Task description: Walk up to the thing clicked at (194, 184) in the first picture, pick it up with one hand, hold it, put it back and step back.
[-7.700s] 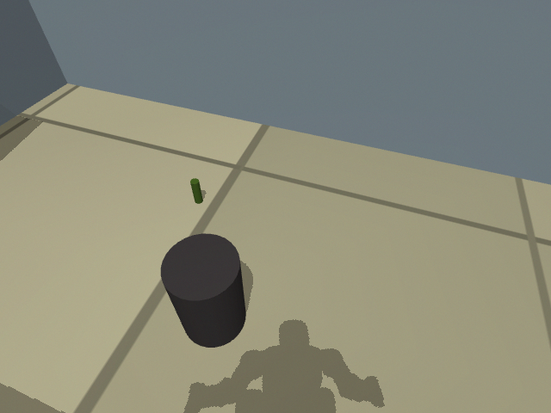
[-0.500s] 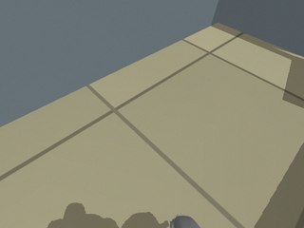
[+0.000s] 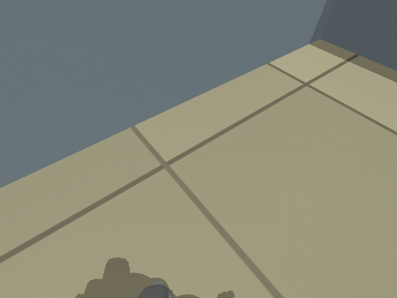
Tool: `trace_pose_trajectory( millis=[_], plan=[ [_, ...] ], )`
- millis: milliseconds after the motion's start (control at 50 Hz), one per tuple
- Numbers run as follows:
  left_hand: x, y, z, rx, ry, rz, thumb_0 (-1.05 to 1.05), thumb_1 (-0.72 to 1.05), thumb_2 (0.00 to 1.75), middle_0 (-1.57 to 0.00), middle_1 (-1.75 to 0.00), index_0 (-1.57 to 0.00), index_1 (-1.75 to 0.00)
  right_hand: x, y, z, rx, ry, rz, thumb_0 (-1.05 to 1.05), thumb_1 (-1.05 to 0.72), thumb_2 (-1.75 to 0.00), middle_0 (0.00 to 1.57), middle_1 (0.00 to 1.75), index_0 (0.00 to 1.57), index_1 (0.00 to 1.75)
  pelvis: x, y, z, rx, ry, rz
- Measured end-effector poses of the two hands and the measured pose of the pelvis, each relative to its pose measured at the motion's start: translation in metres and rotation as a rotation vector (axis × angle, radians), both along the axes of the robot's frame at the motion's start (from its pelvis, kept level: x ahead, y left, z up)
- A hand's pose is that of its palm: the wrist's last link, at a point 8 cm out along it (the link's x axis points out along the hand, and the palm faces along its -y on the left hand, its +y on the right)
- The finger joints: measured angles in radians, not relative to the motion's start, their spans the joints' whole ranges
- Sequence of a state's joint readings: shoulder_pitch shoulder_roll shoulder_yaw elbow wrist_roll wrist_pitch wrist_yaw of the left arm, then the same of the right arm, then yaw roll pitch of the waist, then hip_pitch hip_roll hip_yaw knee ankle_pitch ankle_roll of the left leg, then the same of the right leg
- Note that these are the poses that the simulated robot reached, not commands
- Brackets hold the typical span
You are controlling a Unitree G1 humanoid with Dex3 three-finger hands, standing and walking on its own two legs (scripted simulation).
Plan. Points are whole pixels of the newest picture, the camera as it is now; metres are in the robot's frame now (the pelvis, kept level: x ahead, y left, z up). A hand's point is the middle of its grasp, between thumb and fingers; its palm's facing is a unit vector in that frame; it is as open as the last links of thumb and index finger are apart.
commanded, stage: walk up
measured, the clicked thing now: out of the picture -0.21 +1.29 -0.70
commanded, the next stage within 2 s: none
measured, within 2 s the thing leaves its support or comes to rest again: neither
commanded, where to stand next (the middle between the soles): +0.34 +0.01 m, yaw +104 degrees
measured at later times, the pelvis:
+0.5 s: pelvis +0.22 -0.01 +0.00, yaw +22 degrees
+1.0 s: pelvis +0.34 -0.08 -0.01, yaw +47 degrees
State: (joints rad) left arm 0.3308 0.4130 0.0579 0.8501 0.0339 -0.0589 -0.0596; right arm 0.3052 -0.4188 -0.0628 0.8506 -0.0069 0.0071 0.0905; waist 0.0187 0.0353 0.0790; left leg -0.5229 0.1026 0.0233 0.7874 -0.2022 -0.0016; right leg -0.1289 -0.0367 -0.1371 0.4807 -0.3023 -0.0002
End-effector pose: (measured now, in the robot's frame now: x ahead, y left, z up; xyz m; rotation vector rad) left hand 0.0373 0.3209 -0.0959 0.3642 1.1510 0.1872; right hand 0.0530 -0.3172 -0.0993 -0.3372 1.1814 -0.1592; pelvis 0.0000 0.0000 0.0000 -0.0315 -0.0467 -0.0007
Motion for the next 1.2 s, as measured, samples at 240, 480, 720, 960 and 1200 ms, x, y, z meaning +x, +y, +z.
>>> trace_pose_trajectory(
  millis=[240,480,720,960,1200],
  plan=[
    [0.152,0.018,-0.038,-0.112,-0.163,0.023,0.01,0.90,0.90,-0.20,-0.30,-0.20,-0.29,0.097,0.021,0.027,-0.163,0.029,0.076,0.01,-0.90,-0.90,0.20,0.30,0.20,0.30,0.092,0.027,-0.013,0.032,-0.007,0.185],
    [0.206,0.027,-0.004,-0.062,-0.220,0.268,0.01,0.90,0.90,-0.21,-0.30,-0.21,-0.30,0.236,0.002,0.042,-0.192,0.065,0.276,0.01,-0.90,-0.90,0.21,0.30,0.21,0.30,0.205,-0.003,0.003,0.046,0.013,0.364],
    [0.212,-0.049,0.005,0.040,-0.126,0.515,0.01,0.90,0.90,-0.20,-0.30,-0.20,-0.29,0.487,0.002,-0.010,-0.157,-0.037,0.581,0.01,-0.91,-0.90,0.20,0.30,0.20,0.30,0.298,-0.059,-0.012,0.070,0.043,0.587],
    [0.150,-0.118,-0.009,0.028,-0.090,0.806,0.01,0.90,0.90,-0.21,-0.30,-0.21,-0.30,0.596,0.101,0.004,-0.030,-0.097,0.896,0.01,-0.91,-0.90,0.20,0.30,0.20,0.30,0.342,-0.081,-0.008,0.029,0.011,0.794],
    [0.076,-0.143,-0.044,-0.014,-0.037,0.994,0.01,0.90,0.90,-0.21,-0.30,-0.21,-0.30,0.600,0.165,0.012,-0.064,-0.146,1.066,0.01,-0.90,-0.90,0.20,0.30,0.20,0.30,0.324,-0.072,-0.023,0.012,0.015,1.000]
  ],
)
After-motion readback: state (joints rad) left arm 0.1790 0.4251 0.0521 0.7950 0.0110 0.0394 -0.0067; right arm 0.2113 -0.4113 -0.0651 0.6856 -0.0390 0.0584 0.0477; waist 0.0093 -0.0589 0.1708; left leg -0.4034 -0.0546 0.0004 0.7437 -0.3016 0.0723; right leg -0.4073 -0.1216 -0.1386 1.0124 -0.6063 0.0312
